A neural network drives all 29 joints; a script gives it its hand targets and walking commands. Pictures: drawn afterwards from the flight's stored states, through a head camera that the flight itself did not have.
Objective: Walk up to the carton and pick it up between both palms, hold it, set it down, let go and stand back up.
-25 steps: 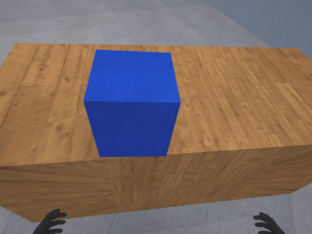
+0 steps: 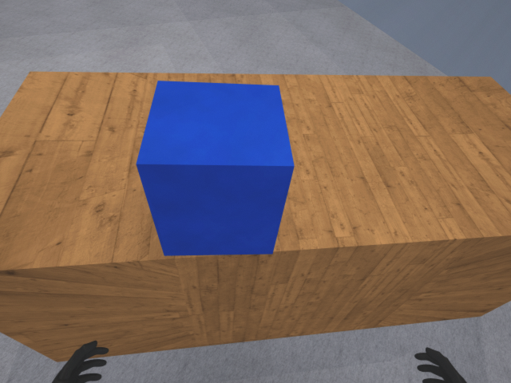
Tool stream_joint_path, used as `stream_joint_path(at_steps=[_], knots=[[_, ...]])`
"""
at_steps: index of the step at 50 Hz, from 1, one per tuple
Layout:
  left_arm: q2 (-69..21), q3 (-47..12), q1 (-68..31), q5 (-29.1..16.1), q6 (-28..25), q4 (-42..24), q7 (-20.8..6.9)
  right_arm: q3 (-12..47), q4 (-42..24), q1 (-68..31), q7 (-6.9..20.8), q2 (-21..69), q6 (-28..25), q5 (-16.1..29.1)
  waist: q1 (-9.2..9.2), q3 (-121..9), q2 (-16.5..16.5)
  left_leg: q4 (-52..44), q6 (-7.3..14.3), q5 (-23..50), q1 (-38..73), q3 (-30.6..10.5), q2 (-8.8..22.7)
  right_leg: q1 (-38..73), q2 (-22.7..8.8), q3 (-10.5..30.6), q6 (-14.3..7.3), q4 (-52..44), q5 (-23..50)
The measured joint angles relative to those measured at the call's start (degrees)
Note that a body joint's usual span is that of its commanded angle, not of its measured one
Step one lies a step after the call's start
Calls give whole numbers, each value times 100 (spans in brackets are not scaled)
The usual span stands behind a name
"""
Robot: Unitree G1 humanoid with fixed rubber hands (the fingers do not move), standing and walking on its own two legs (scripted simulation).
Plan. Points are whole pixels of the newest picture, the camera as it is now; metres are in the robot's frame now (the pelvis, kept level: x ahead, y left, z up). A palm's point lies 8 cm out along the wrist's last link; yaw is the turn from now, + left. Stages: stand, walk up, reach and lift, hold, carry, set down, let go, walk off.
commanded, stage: reach and lift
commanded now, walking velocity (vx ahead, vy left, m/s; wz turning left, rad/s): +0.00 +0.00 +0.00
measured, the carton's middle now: (219, 173) +0.48 +0.08 +0.04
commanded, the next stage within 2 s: none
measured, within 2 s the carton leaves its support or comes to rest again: neither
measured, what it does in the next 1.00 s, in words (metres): stands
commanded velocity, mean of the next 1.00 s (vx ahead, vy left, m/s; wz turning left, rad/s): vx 0.00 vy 0.00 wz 0.00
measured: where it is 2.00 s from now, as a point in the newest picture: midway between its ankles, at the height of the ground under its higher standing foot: outside the picture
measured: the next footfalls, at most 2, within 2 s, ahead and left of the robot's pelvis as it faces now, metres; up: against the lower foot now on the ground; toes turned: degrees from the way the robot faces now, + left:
none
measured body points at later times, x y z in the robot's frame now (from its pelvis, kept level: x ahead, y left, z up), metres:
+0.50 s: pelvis -0.01 +0.00 +0.01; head +0.01 +0.02 +0.46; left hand +0.20 +0.27 -0.06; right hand +0.16 -0.27 -0.05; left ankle +0.01 +0.15 -0.71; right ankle +0.01 -0.10 -0.71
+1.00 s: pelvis +0.01 -0.01 +0.02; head +0.02 +0.01 +0.47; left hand +0.22 +0.26 -0.02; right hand +0.22 -0.24 -0.01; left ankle +0.01 +0.15 -0.71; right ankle +0.01 -0.10 -0.71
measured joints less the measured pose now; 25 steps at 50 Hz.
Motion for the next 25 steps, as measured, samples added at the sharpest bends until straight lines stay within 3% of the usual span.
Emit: stream_joint_path(at_steps=[1,5,8,16,25], knots=[[0,0,0,0,0,0,-4,0,-1,0,0,0,-13,-3,-12,0,0,-2,-43,22,0,-1,0,1,-3,0,2,0,1],[0,0,-325,188,1017,10,199,-121,1201,-357,397,172,-1134,-476,-41,0,1,13,-123,18,-6,-2,0,1,-8,0,9,0,7],[0,-2,-485,194,1294,-78,232,-182,1334,-382,469,347,-1549,-561,-105,0,0,12,-111,18,-5,-1,0,1,-9,0,43,0,12],[0,-2,-494,194,1081,-596,266,-194,1340,-382,510,601,-1912,-360,-309,-4,0,-233,-109,148,176,-1,0,177,-8,0,47,-232,137],[0,-1,-485,-112,644,-597,325,-194,1009,-385,551,616,-1894,-183,-158,-3,0,-693,-120,416,529,3,0,507,-6,-1,47,-638,371]])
